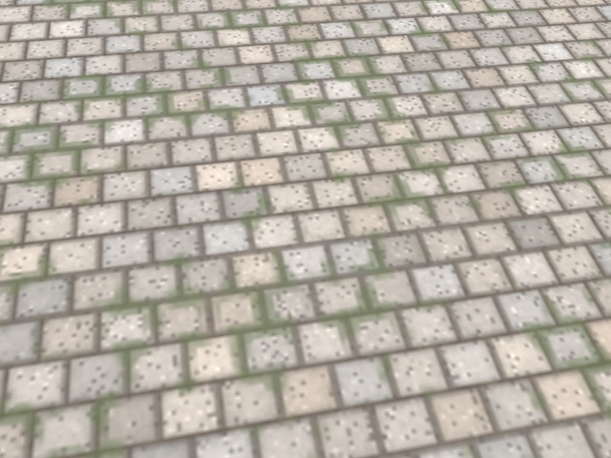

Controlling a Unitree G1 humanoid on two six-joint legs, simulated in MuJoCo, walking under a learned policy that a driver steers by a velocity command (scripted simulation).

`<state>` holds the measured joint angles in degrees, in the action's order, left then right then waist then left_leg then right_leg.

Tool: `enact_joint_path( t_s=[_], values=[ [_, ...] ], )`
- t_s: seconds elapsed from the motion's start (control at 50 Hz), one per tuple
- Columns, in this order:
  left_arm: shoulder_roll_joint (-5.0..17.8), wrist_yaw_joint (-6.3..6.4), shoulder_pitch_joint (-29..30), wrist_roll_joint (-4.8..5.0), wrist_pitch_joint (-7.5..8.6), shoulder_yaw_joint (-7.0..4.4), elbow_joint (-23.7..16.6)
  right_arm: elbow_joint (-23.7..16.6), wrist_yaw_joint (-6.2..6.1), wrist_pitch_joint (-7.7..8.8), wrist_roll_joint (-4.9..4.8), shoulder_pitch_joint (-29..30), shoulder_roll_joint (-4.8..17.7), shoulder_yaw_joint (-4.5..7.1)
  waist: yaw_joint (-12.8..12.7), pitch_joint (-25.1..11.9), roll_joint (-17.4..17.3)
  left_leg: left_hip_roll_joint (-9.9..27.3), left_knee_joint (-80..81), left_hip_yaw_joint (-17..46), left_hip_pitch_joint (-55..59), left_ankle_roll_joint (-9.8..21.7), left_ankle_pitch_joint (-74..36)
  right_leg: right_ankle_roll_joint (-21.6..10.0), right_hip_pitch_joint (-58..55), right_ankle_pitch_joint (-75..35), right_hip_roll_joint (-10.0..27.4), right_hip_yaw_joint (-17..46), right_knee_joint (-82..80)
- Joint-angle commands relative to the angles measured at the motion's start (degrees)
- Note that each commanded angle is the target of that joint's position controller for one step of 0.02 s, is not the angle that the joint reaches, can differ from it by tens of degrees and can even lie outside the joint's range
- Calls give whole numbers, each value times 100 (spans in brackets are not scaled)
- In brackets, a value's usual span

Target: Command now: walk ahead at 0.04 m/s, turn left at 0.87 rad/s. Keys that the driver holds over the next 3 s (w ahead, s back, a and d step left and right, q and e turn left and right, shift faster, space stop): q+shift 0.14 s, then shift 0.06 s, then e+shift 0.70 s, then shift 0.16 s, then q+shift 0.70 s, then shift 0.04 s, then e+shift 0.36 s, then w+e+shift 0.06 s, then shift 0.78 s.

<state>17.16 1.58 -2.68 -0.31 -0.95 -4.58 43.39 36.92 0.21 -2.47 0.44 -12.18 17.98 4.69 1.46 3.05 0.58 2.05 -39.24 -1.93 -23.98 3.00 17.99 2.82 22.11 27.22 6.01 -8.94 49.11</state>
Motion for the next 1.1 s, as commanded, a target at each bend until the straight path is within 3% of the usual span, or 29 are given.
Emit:
enact_joint_path(
  t_s=[0.02,0.04,0.06,0.08,0.14,0.2,0.26,0.32,0.36,0.38,0.4,0.42,0.46,0.5,0.54,0.58,0.64,0.66,0.68,0.7,0.72,0.74,0.76,0.78,0.8,0.9,1.02,1.08,1.1],
  values=[
    [529,47,536,27,79,-139,-689,-401,27,341,96,-565,1531,430,182,-1015,-1123,1601,2032,3139,2111,1557,-2775,-42,2181,622,-645,1315,2272],
    [528,95,399,24,92,-158,-575,-435,-24,351,-59,-249,1323,398,-32,-904,-705,1309,1930,2755,2004,1215,-2485,-99,2191,105,-528,1437,2046],
    [613,133,344,-26,100,-185,-538,-522,-99,297,-168,50,1095,330,-147,-892,-709,1195,1857,2547,1836,1038,-2478,-94,2084,-231,-478,1505,1784],
    [613,119,305,-42,119,-196,-517,-623,-173,239,-177,201,965,286,-223,-1004,-776,1031,1806,2383,1663,951,-2622,-64,1783,-446,-528,1506,1649],
    [356,56,299,22,177,-114,-446,-736,-297,145,-125,115,968,314,-183,-1238,-635,775,1662,2333,1801,870,-2887,64,1501,-797,-814,1537,785],
    [292,8,215,51,152,-51,-326,-803,-349,85,-103,140,958,307,-96,-1343,-734,782,1532,2304,1760,857,-2719,184,1125,-956,-789,1503,66],
    [368,-49,-18,71,92,-31,-207,-792,-287,62,21,217,722,165,0,-1333,-915,870,1475,2147,1380,889,-2694,177,484,-935,-557,1292,-164],
    [205,-137,-174,62,102,61,-149,-620,-163,115,132,341,183,-106,-8,-1179,-873,869,1479,1969,977,865,-2264,47,-349,-977,-320,1182,-865],
    [261,-199,-210,58,141,67,-170,-475,-109,168,119,385,318,-103,-122,-788,-848,616,1443,1705,738,630,-1447,-123,-848,-1858,-483,970,-2010],
    [554,-203,-91,12,149,16,-271,-409,-121,201,124,222,507,-40,-8,-598,-705,408,1326,1619,809,436,-986,-257,-748,-2389,-424,1194,-2167],
    [1023,-187,-2,-2,159,-79,-412,-427,-159,229,194,19,632,13,247,-524,-104,15,882,1313,830,193,-378,-491,-595,-3556,-17,1838,-2136],
    [1266,-176,5,93,153,-172,-375,-504,-189,247,249,1,550,17,394,-486,670,-485,476,631,863,-115,-89,-943,-328,-3388,253,2418,-2397],
    [1084,-135,-239,94,146,-184,-396,-641,-279,242,121,590,501,58,43,-373,1216,-707,-72,389,522,-319,95,-1444,-399,-3004,619,3514,-2822],
    [1063,-91,-560,107,184,-225,-414,-735,-268,225,48,796,283,60,-173,-542,1333,-839,-571,568,-51,-322,1150,-1665,-1064,-3544,759,3960,-2801],
    [1136,-31,-750,151,208,-313,-424,-793,-213,272,-7,885,168,67,-264,-824,1050,-733,-973,881,-506,-376,1646,-1700,-1695,-4007,811,4148,-2667],
    [1085,49,-569,275,69,-377,-508,-724,-167,328,-77,806,75,69,-208,-1004,865,-679,-299,905,-350,-492,1170,-1424,-1835,-3908,522,3942,-2563],
    [1000,88,-173,344,-197,-413,-734,-438,-59,373,-156,241,4,117,60,-1134,890,-841,1370,586,957,-517,-16,-1085,-1167,-3269,25,3699,-2448],
    [882,87,-108,367,-225,-381,-813,-305,-55,352,-156,-50,127,187,163,-1162,781,-640,1989,602,1716,-430,-644,-858,-606,-2472,-200,3558,-2301],
    [566,66,-400,313,-234,-302,-808,-306,-96,296,-86,-152,491,285,0,-1160,-90,406,2293,1577,2496,-51,-768,-517,366,-719,-712,3009,-1367],
    [532,60,-655,261,-154,-313,-911,-449,-85,264,211,234,936,348,-271,-860,-1654,1778,2451,3199,2192,744,-1579,-211,1537,732,-1351,2193,-157],
    [981,38,-833,142,-78,-437,-824,-617,-95,326,293,490,715,292,-385,-708,-1233,2198,2441,3173,1879,1087,-2038,-32,1581,684,-742,2143,1005],
    [1180,18,-881,185,-96,-516,-682,-676,-142,359,256,779,405,193,-472,-563,-740,1878,2337,2484,1671,976,-2071,48,1519,307,-627,1979,1479],
    [1095,29,-996,194,-155,-518,-549,-715,-186,374,171,959,319,163,-520,-456,-470,1431,2248,1858,1658,744,-1859,126,1551,-112,-553,1865,1686],
    [976,23,-1015,184,-197,-484,-524,-691,-244,383,77,1015,295,151,-475,-381,-512,1215,2179,1440,1743,640,-1993,188,1725,-508,-469,1768,1932],
    [829,-14,-949,188,-210,-428,-575,-658,-295,379,59,911,312,135,-385,-347,-616,1093,2142,1066,1737,651,-2481,264,1793,-713,-405,1582,2117],
    [541,-150,-241,220,-184,-229,-1094,-433,-364,259,126,179,568,208,107,-478,-675,1351,2171,511,2519,1019,-3150,516,2071,-880,-88,1108,1337],
    [385,-191,-121,114,-214,-118,-1254,-300,-135,224,-31,286,893,310,47,-650,-691,1545,2019,138,2309,1151,-3657,304,944,-513,-247,831,14],
    [328,-198,-47,122,-243,-98,-1269,-130,-63,254,-167,200,898,296,51,-741,-920,1540,1707,149,2305,1036,-3769,65,252,-464,-483,722,-1012],
    [244,-197,-176,112,-235,-79,-1201,-59,-49,266,-217,262,812,241,-87,-793,-905,1445,1511,149,2218,929,-3687,-86,-216,-833,-561,726,-1770]
  ],
)
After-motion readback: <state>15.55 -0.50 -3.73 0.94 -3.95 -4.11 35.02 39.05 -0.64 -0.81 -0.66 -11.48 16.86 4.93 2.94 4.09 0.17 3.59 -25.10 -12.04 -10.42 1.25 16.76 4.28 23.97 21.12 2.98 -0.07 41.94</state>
